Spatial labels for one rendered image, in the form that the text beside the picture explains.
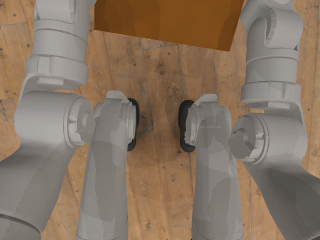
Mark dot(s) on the left robot upper arm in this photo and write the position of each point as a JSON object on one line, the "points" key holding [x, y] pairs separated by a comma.
{"points": [[50, 126]]}

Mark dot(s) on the carton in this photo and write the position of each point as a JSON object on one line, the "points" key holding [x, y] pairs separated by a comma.
{"points": [[202, 23]]}

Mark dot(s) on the right robot upper arm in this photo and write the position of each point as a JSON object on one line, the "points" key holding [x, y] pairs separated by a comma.
{"points": [[271, 147]]}

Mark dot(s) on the robot left thigh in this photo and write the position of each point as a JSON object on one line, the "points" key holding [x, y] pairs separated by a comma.
{"points": [[103, 213]]}

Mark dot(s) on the left robot foot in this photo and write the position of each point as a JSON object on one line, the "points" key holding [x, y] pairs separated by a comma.
{"points": [[132, 144]]}

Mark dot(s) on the right robot forearm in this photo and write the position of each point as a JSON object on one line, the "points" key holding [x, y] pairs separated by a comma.
{"points": [[273, 33]]}

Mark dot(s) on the left robot forearm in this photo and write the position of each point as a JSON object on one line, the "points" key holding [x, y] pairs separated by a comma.
{"points": [[60, 38]]}

